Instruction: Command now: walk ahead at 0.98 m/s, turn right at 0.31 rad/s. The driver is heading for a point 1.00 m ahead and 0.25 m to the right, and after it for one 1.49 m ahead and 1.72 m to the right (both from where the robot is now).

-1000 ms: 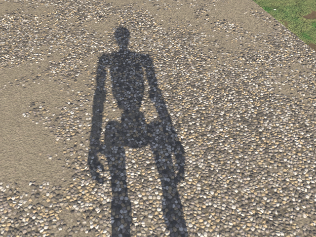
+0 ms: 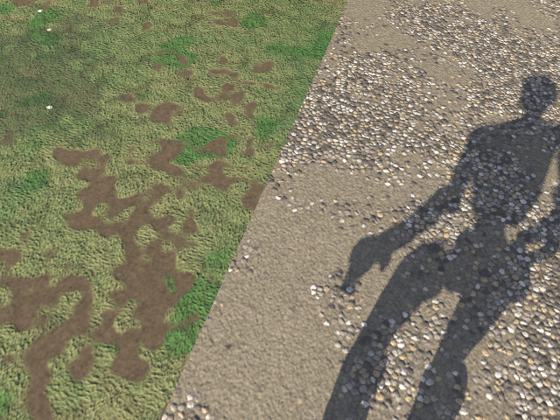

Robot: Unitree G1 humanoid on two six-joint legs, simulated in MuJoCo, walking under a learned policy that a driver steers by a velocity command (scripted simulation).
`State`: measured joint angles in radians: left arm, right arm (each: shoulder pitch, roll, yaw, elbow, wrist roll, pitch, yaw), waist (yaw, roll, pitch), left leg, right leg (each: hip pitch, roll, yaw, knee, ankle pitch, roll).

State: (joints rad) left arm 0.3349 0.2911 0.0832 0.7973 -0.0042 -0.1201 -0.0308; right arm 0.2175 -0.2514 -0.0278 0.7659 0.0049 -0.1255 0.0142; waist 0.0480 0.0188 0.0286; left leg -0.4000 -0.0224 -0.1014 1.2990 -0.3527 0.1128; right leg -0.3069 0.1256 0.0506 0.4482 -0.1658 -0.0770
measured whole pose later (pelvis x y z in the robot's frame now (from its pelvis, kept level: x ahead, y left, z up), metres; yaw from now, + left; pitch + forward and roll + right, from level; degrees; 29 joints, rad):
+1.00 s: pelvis +0.78 -0.23 +0.00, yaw -34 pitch -1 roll -2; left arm 0.40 0.23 0.04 0.80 0.02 -0.13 -0.03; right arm 0.20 -0.28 -0.03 0.74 0.04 -0.07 0.00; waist 0.04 0.04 0.01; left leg -0.85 0.14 -0.11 1.00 0.10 0.03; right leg 0.03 0.12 -0.14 0.31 -0.34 -0.10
